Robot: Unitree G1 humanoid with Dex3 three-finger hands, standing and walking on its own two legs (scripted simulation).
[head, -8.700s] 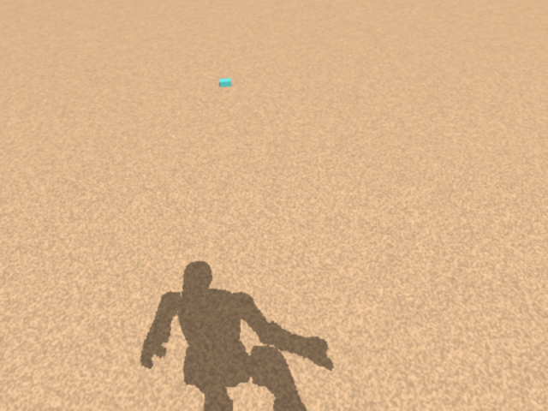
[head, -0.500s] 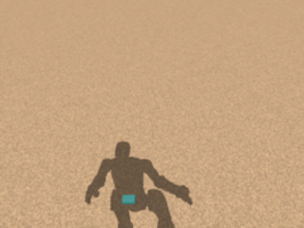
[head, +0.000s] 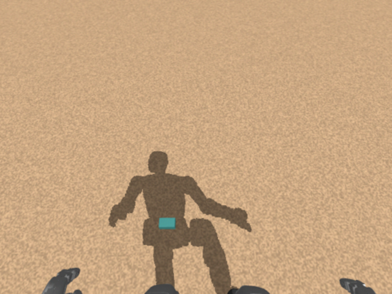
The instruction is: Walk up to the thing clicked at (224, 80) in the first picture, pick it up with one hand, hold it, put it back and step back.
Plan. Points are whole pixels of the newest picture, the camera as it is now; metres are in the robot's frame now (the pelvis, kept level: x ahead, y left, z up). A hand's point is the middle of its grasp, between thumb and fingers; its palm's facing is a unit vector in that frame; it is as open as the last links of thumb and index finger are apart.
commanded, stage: walk up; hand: left
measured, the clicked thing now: (167, 223) +0.45 +0.18 -0.75
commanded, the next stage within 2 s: none
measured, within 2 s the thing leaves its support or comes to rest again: neither
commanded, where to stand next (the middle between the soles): +0.07 -0.01 m, yaw -2 degrees
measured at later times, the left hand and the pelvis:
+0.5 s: hand out of the picture +0.02 +0.28 -0.17, palm faces -0.12 -0.91 -0.39, open 7.4 cm; pelvis -0.11 +0.02 -0.02, yaw -4 degrees
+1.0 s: hand out of the picture -0.13 +0.29 -0.16, palm faces -0.02 -0.93 -0.37, open 7.4 cm; pelvis -0.24 +0.02 +0.00, yaw -2 degrees
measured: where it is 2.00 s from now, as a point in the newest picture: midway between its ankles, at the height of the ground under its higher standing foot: outside the picture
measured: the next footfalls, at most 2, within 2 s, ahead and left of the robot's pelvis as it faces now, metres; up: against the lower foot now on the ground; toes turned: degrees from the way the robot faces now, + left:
right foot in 0.48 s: -0.09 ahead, -0.11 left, +0.00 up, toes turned -1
left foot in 0.80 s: -0.16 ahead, +0.13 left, +0.00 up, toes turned -2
